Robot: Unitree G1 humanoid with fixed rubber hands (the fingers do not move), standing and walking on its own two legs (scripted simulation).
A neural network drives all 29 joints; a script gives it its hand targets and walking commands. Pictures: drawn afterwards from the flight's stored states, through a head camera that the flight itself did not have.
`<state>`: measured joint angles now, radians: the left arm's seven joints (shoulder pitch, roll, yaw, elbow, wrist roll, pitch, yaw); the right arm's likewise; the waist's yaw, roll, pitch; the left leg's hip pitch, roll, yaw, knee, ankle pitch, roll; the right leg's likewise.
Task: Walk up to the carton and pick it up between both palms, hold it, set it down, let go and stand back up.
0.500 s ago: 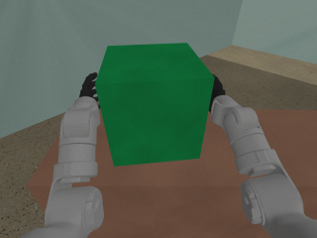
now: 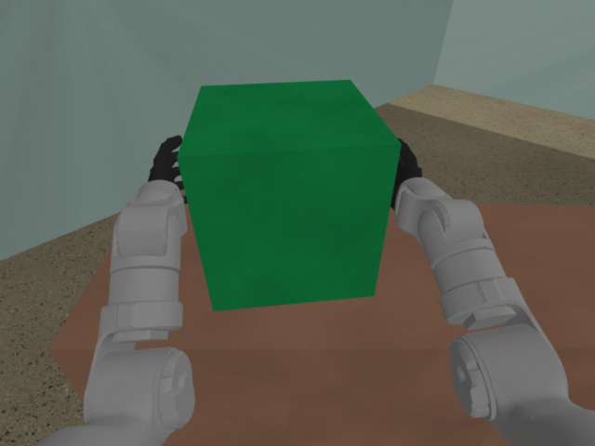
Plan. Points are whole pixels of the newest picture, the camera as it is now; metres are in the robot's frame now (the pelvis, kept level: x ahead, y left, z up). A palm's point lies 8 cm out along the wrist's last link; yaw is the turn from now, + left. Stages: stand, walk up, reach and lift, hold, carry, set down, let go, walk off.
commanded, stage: hold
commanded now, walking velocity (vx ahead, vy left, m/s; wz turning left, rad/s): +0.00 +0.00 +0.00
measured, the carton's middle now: (285, 188) +0.40 +0.01 +0.21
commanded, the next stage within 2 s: none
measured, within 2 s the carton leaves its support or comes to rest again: neither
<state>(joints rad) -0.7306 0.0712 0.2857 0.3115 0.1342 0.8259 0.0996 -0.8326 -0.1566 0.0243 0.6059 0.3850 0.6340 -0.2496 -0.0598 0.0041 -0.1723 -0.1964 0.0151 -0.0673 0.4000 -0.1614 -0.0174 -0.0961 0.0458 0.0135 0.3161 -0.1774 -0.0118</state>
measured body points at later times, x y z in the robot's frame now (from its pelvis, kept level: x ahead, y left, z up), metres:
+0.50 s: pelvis +0.00 +0.00 +0.00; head -0.08 +0.02 +0.44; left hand +0.38 +0.18 +0.23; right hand +0.38 -0.14 +0.23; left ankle +0.04 +0.13 -0.75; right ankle +0.00 -0.11 -0.75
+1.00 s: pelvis +0.00 +0.00 +0.00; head -0.08 +0.02 +0.44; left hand +0.38 +0.18 +0.23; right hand +0.38 -0.14 +0.23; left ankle +0.04 +0.13 -0.75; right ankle +0.00 -0.11 -0.75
